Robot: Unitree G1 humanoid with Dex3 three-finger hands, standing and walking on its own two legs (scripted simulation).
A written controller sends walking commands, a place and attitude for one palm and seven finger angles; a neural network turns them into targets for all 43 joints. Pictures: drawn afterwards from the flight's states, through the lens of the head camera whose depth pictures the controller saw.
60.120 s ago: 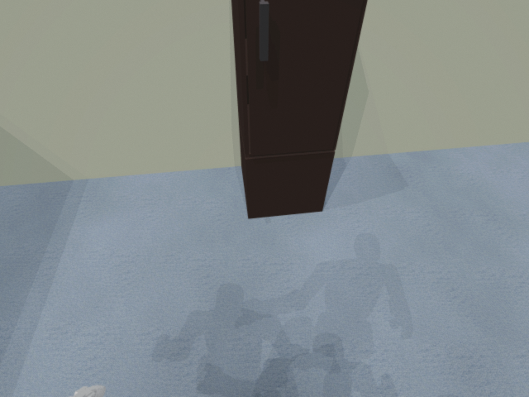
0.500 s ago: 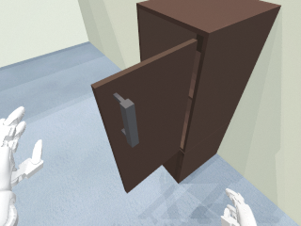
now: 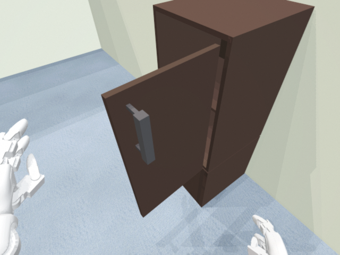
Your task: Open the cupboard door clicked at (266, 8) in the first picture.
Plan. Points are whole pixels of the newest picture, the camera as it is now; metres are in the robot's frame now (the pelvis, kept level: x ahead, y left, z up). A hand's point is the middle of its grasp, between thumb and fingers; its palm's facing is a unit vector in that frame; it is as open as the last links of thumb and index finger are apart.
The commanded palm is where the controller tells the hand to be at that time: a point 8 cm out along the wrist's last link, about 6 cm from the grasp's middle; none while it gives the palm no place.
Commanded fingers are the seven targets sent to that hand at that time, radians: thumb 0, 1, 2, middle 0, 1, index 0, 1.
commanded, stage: step back with the hand held close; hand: left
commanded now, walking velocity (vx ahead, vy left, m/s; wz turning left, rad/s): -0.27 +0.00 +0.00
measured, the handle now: (140, 134) +0.34 +0.12 +0.13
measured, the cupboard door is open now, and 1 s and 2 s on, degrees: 94 94 94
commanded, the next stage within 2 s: stop stepping back and stand still in 1.00 s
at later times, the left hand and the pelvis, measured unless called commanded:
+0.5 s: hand (10, 215) +0.13 +0.28 +0.15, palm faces +0.37 -0.78 -0.50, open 7.4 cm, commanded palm +0.07 +0.32 +0.17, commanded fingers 0.00 0.90 0.90 -0.20 -0.30 -0.20 -0.30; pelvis -0.08 +0.02 -0.01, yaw -1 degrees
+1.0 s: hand out of the picture +0.03 +0.29 +0.17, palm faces +0.46 -0.77 -0.44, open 7.4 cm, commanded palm -0.03 +0.32 +0.17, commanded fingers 0.00 0.90 0.90 -0.20 -0.30 -0.20 -0.30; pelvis -0.17 +0.02 -0.02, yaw +0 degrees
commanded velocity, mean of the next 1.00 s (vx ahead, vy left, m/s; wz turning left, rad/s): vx -0.31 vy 0.00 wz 0.00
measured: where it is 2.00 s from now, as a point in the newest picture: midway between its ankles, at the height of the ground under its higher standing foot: outside the picture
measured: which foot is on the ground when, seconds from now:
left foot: down 0.00-1.00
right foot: down 0.00-0.80, up 0.82-1.00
